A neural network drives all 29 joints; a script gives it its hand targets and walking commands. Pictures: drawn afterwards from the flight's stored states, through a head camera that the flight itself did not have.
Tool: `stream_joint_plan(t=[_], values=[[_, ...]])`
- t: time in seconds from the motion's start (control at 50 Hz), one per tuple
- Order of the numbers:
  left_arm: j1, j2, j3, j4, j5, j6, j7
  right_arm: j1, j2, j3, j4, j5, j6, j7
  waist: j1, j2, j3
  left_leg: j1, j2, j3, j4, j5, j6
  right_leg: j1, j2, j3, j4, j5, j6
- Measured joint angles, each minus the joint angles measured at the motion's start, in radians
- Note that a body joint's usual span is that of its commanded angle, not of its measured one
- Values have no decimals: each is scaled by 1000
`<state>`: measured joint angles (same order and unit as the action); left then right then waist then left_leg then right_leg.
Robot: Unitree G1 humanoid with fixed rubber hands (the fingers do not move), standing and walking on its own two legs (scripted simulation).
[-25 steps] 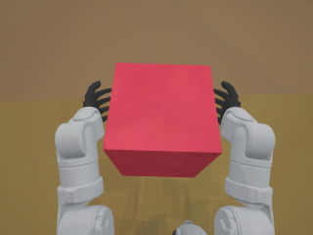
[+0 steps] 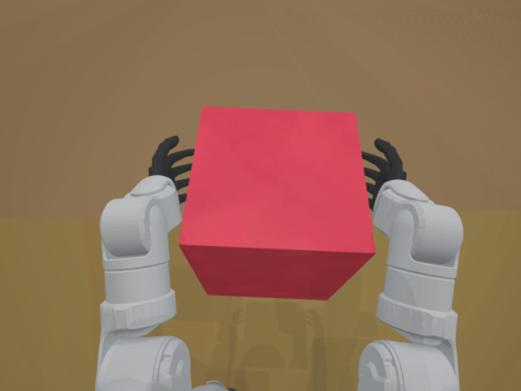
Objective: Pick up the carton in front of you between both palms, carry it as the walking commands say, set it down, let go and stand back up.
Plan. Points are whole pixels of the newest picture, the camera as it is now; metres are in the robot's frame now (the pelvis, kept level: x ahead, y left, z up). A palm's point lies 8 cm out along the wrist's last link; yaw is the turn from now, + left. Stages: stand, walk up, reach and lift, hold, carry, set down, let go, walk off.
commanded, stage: carry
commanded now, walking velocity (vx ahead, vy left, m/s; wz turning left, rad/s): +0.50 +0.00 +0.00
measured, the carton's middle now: (272, 215) +0.36 +0.00 +0.09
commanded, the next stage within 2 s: none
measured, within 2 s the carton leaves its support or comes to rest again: neither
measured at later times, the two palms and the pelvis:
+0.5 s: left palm (201, 70) +0.63 +0.14 +0.19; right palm (357, 71) +0.65 -0.16 +0.18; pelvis +0.30 -0.03 +0.03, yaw +2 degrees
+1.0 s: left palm (219, 9) +0.94 +0.15 +0.19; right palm (339, 13) +0.92 -0.15 +0.20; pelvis +0.58 +0.01 +0.06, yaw +0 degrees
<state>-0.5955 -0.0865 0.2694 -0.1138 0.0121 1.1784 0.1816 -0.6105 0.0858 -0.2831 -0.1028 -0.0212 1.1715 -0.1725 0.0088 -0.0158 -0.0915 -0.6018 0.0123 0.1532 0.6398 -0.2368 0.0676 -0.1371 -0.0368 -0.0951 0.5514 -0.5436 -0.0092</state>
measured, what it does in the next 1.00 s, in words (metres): climbs: right foot, then left foot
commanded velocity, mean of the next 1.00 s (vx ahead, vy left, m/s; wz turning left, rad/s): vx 0.50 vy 0.00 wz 0.00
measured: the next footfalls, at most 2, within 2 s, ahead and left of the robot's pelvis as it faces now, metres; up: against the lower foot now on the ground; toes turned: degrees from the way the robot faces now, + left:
right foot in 0.44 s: +0.44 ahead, -0.11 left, +0.05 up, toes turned -4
left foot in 0.90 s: +0.70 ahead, +0.09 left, +0.07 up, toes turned +7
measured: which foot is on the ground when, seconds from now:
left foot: down 0.00-0.44, up 0.46-0.88, down 0.90-1.00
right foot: down 0.00-0.02, up 0.04-0.42, down 0.44-0.92, up 0.94-1.00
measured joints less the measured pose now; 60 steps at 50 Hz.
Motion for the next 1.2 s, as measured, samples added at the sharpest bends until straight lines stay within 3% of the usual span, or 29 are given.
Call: stream_joint_plan(t=[0.02, 0.08, 0.14, 0.28, 0.36, 0.42, 0.46, 0.48, 0.54, 0.6, 0.66, 0.74, 0.82, 0.88, 0.92, 0.98, 1.02, 1.1, 1.2], values=[[4, 11, 6, 8, 1, 2, -6, -10, 7, 5, 26, -4, -5, -1, -20, -9, 2, 7, -8, 9, 31, -9, 9, -41, -19, 6, 132, 22, -1], [21, 14, 27, 31, -4, 11, -12, 4, 23, 13, 62, -14, -6, -9, -71, 0, 22, 51, -18, 0, 57, -81, 21, -243, 26, 85, 610, 66, -17], [28, -24, 48, 24, 20, 7, -14, 43, 20, 13, 43, 6, -14, -15, -87, 3, 46, 131, -22, -15, -15, -90, 13, -415, 33, 82, 774, 118, -37], [40, -34, 26, -55, 31, -29, -7, 35, 8, 17, -6, 43, -52, -16, -73, -1, 46, 304, -23, -37, -161, -132, 0, -627, -25, 56, 563, 222, -20], [37, -9, 17, -65, 17, -19, -2, 18, 10, 27, -10, 33, -41, -17, -59, 4, 11, 406, -16, -53, -216, -182, -28, -605, -37, 27, 315, 279, -19], [19, 3, 15, -35, 9, -4, -3, 8, 7, 27, -1, 18, -18, -18, -38, 24, -13, 473, 11, -64, -200, -255, -55, -522, -6, -29, 142, 291, -40], [-12, -1, 9, 15, 11, -4, -5, 5, -11, 15, 7, 17, -3, -15, -10, 42, -13, 454, 48, -62, -37, -319, -61, -456, 26, -58, 98, 329, -57], [-21, -8, 5, 39, 13, -6, -5, 8, -21, 7, 15, 20, 1, -11, 12, 47, -8, 404, 47, -86, 115, -293, -62, -450, 33, -62, 133, 301, -60], [-7, -21, -3, 62, 18, 0, 7, 15, -19, -18, 37, 17, 13, -3, 54, 36, 15, 198, -8, -146, 566, -245, -35, -397, 43, -50, 131, 222, -66], [20, -20, 3, 36, -1, -7, 10, 14, 18, -39, 19, -5, 11, 2, 64, 35, 44, 32, -12, -138, 684, -187, -18, -320, 50, -40, 60, 214, -62], [19, -14, 7, 5, -22, -26, 11, 16, 33, -36, -23, -16, -7, 0, 62, 34, 59, -91, 7, -128, 639, -150, -22, -249, 53, -33, 1, 196, -63], [4, -11, 0, -17, -32, -37, 12, 23, 20, -18, -64, -11, -17, -8, 53, 32, 48, -172, 40, -111, 461, -90, -39, -153, 55, -22, -67, 161, -54], [-3, -13, -8, -2, -15, -21, 10, 29, 3, -11, -54, -6, -5, -4, 40, 24, 15, -138, 48, -74, 207, -26, -32, -46, 48, -5, -119, 106, -27], [-5, -8, -3, 11, -1, -2, 3, 14, 2, -10, -14, -5, 4, 3, 17, 2, -1, -37, 11, -10, 34, -16, -7, 11, 17, 4, -71, 26, -7], [3, 12, 10, 17, 1, 4, -8, -9, 13, 1, 34, -11, -4, 1, -19, -14, 4, 8, -12, 12, 39, -13, 11, -44, -18, 11, 154, 19, -4], [17, 12, 30, 33, -5, 9, -11, 5, 24, 11, 59, -15, -7, -9, -71, 2, 26, 57, -19, -1, 53, -81, 22, -250, 28, 88, 626, 69, -19], [19, -12, 45, 28, 9, 8, -12, 31, 20, 14, 44, 1, -11, -16, -85, 5, 43, 108, -21, -12, 7, -87, 15, -371, 36, 89, 764, 102, -33], [23, -39, 45, -16, 29, -14, -8, 43, 10, 11, 5, 36, -32, -17, -87, 3, 61, 210, -21, -26, -85, -103, 11, -543, 9, 74, 732, 160, -38], [26, -22, 25, -63, 24, -21, 1, 18, 5, 19, -14, 48, -42, -18, -71, 0, 35, 333, -20, -42, -178, -144, -8, -632, -32, 51, 498, 237, -15]])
